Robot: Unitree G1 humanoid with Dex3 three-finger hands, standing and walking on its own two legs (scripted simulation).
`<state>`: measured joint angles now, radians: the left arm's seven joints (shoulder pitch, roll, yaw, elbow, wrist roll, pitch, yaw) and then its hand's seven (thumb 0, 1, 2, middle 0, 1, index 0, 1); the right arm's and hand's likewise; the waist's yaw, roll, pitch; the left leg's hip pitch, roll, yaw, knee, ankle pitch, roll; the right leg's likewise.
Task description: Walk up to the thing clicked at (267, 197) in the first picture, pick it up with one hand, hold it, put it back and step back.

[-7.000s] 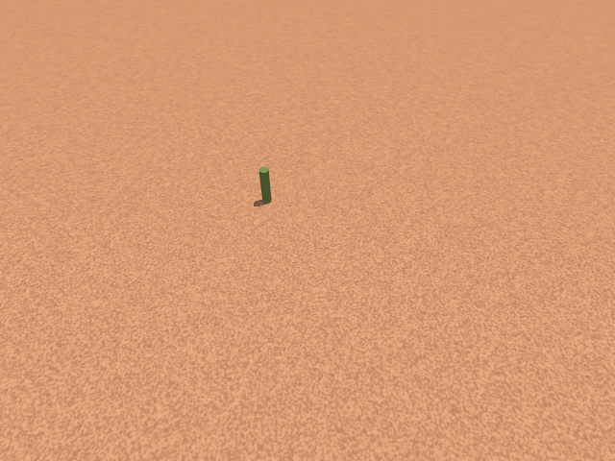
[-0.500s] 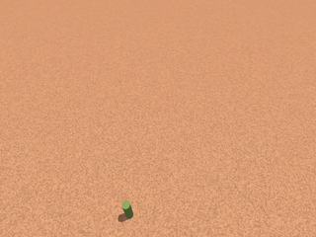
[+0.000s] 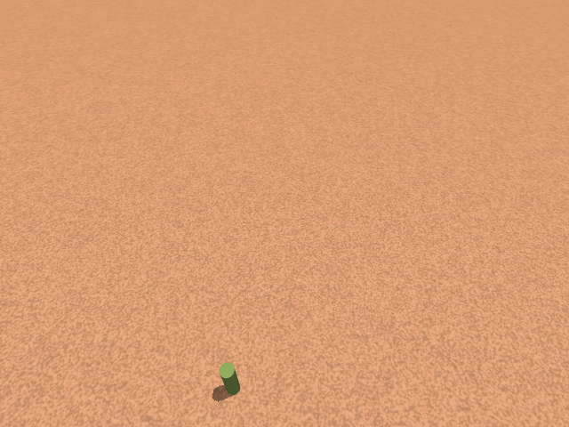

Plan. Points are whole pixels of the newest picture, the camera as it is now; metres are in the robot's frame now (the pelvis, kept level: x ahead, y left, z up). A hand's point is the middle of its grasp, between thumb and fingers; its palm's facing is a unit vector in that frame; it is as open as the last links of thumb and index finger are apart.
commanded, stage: stand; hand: left
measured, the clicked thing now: (230, 379) +0.36 +0.20 -0.68
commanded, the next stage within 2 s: go down in 0.36 s
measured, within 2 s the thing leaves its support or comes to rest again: neither
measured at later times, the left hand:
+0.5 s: hand out of the picture +0.07 +0.25 -0.16, palm faces -0.02 -0.94 -0.34, open 7.4 cm
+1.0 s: hand out of the picture +0.14 +0.28 -0.20, palm faces +0.07 -0.94 -0.32, open 16.3 cm
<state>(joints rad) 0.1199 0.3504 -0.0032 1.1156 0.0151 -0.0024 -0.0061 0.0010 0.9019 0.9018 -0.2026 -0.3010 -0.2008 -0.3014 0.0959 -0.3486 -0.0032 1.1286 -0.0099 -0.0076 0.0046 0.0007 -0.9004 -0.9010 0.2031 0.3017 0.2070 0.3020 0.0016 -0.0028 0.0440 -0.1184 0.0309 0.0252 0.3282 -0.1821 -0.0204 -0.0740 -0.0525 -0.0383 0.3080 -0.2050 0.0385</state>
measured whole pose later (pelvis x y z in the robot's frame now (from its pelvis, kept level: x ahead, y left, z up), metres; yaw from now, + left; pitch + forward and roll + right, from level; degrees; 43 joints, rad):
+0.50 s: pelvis +0.00 +0.00 +0.00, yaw +0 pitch -1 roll +0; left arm 0.14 0.35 0.01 1.09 0.00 0.00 0.00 0.00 0.89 0.89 -0.21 -0.29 -0.21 -0.29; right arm 0.12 -0.35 0.00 1.09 0.00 0.00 0.00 0.00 -0.91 -0.90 0.20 0.30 0.21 0.30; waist 0.00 0.00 0.04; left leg -0.14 0.03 0.03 0.34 -0.18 -0.02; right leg -0.10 -0.05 -0.04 0.33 -0.21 0.04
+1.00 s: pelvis -0.02 +0.00 -0.07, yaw -1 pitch +14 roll -1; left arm 0.10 0.37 0.28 0.78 0.05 0.05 -0.11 0.00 -0.30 0.08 -0.07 -0.07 -0.07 -0.07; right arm 0.26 -0.25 -0.05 0.65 0.01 -0.08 -0.03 0.00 -0.90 -0.90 0.20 0.30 0.21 0.30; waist -0.04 -0.01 -0.07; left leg -0.76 0.06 0.01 0.96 -0.44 -0.02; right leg -0.71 -0.04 -0.02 0.93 -0.46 0.03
